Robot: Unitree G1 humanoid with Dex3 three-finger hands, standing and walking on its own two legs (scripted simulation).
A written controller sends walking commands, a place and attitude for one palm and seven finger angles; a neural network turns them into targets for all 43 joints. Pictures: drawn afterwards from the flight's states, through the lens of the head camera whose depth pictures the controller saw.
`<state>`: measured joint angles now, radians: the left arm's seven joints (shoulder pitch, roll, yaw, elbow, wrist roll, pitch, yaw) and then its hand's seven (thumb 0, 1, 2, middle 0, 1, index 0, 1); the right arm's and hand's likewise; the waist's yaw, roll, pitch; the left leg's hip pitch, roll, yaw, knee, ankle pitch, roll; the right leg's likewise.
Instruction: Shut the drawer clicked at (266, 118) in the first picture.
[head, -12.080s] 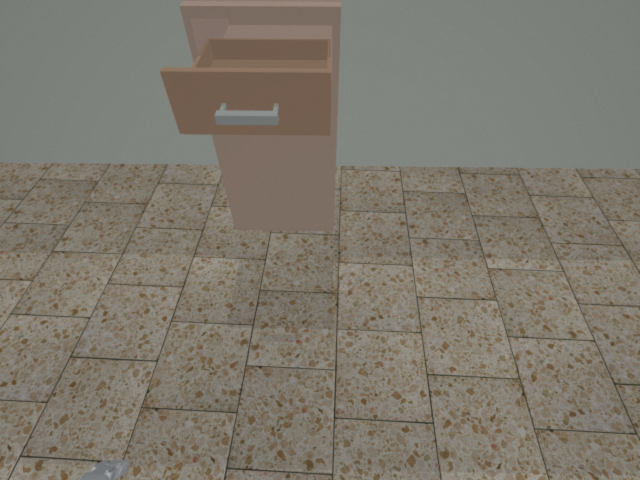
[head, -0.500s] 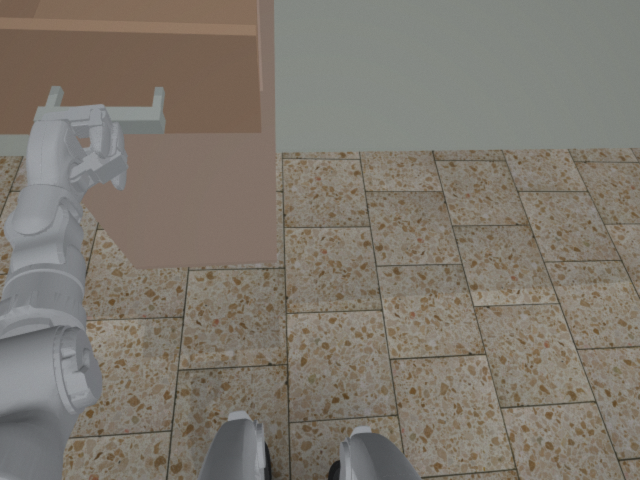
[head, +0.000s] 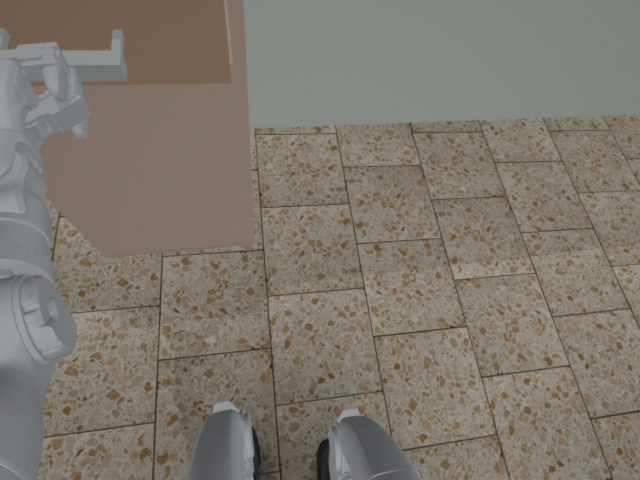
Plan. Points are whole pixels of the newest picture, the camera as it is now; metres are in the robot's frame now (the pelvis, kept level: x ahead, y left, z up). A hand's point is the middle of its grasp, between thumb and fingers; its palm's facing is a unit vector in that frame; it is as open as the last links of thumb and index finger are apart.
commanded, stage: push the drawer shut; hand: left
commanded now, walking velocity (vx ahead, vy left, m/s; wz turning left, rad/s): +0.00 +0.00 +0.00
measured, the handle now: (59, 52) +0.61 +0.26 +0.08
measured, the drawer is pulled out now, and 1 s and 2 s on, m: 0.04 0.00 0.00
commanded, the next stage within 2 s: pull the fist back off the drawer in 0.76 s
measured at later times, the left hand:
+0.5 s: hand (78, 68) +0.58 +0.24 +0.09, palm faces +0.07 -1.00 -0.03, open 3.1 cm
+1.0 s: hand (70, 65) +0.58 +0.24 +0.09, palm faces +0.06 -1.00 -0.04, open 3.2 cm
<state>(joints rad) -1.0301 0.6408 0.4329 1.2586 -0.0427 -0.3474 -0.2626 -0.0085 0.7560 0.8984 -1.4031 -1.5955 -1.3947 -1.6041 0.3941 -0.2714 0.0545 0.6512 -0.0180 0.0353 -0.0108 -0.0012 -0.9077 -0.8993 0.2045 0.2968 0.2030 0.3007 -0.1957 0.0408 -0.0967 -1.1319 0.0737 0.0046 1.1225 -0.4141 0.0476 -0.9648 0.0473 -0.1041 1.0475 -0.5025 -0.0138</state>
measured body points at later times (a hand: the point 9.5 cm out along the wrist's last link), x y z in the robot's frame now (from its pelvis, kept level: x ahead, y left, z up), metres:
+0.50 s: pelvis +0.00 +0.00 -0.01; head +0.18 +0.04 +0.40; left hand +0.57 +0.29 +0.09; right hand -0.05 -0.25 -0.10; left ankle +0.05 +0.09 -0.65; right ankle -0.01 -0.12 -0.65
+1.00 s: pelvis -0.02 +0.01 -0.02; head +0.17 +0.06 +0.38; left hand +0.57 +0.30 +0.09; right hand -0.07 -0.24 -0.10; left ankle +0.05 +0.09 -0.65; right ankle -0.01 -0.12 -0.65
